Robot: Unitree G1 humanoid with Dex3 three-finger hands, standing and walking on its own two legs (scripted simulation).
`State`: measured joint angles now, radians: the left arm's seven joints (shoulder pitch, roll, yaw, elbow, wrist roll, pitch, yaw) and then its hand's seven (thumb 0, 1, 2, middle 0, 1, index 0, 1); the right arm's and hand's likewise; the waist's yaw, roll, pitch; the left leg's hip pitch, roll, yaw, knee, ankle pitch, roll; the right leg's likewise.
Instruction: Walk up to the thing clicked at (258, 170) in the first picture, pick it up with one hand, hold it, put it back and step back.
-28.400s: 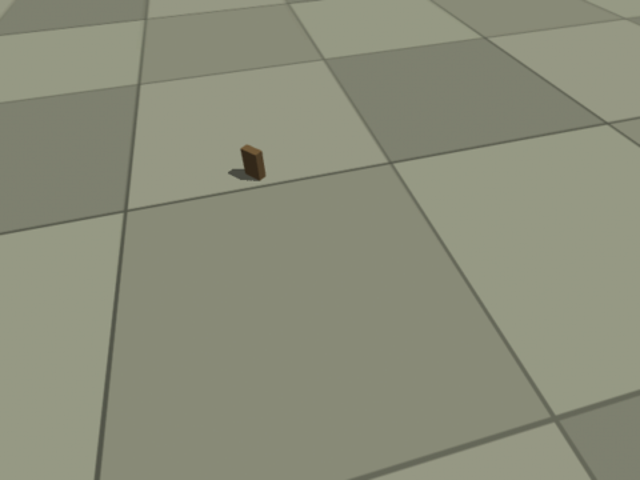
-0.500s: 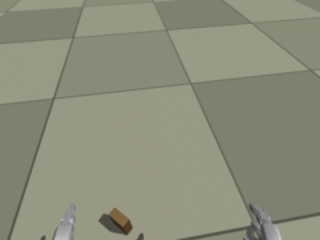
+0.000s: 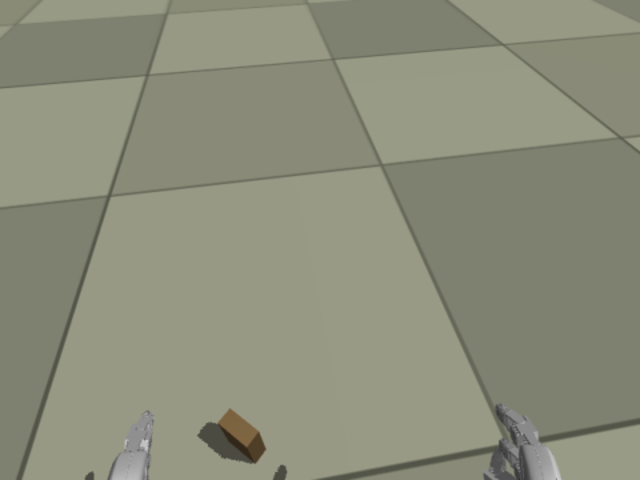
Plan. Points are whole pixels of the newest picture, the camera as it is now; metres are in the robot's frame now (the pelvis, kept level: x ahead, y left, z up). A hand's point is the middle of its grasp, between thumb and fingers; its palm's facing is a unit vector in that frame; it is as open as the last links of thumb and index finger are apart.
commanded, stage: home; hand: left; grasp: from the side
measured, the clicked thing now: (242, 436) +0.40 +0.23 -0.65
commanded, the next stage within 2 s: stand in 0.76 s
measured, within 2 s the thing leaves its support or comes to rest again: neither
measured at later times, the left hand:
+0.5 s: hand out of the picture +0.17 +0.19 -0.05, palm faces +0.11 -0.95 -0.29, open 17.5 cm
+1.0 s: hand (178, 474) +0.18 +0.19 -0.05, palm faces +0.11 -0.95 -0.29, open 16.7 cm
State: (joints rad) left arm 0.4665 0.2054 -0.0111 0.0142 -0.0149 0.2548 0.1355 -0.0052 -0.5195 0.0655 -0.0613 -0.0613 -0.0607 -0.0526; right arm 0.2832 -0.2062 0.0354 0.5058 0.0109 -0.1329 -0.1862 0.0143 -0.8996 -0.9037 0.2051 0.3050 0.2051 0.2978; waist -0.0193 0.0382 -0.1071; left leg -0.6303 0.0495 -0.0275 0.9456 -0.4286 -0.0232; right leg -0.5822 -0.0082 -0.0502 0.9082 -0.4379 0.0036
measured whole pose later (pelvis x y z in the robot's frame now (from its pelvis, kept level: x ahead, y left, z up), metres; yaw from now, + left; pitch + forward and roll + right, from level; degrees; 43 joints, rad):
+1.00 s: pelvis +0.01 +0.01 +0.00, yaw +0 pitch +8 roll -2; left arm 0.47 0.21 -0.01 0.00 -0.01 0.24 0.13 -0.01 -0.46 0.15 -0.12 -0.14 -0.12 -0.13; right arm 0.28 -0.20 0.03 0.51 0.01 -0.14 -0.18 0.01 -0.90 -0.90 0.21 0.30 0.21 0.30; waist -0.01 0.04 -0.11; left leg -0.63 0.05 -0.02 0.95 -0.45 -0.01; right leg -0.58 -0.01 -0.04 0.90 -0.45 0.01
